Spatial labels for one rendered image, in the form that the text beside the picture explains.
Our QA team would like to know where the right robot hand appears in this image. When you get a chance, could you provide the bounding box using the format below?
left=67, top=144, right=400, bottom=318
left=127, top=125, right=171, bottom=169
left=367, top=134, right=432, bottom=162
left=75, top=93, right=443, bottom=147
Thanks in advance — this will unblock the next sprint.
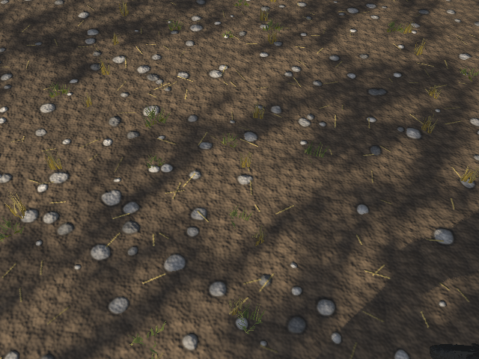
left=430, top=343, right=479, bottom=359

